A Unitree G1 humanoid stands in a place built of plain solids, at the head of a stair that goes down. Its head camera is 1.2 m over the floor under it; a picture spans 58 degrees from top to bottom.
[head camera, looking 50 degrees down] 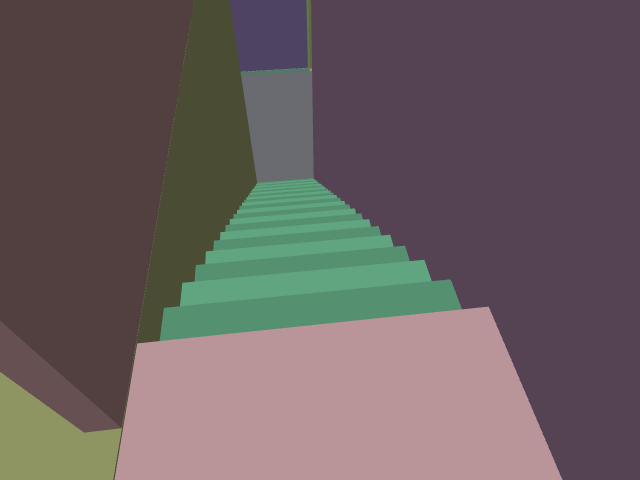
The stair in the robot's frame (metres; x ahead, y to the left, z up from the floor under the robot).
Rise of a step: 0.20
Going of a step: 0.25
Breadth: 1.10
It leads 7 degrees to the left of straight ahead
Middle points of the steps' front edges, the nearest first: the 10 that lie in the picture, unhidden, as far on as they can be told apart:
0.67 0.01 0.00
0.91 0.04 -0.19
1.15 0.06 -0.39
1.40 0.09 -0.59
1.65 0.12 -0.78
1.89 0.15 -0.98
2.14 0.18 -1.17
2.38 0.21 -1.37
2.63 0.24 -1.57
2.87 0.27 -1.76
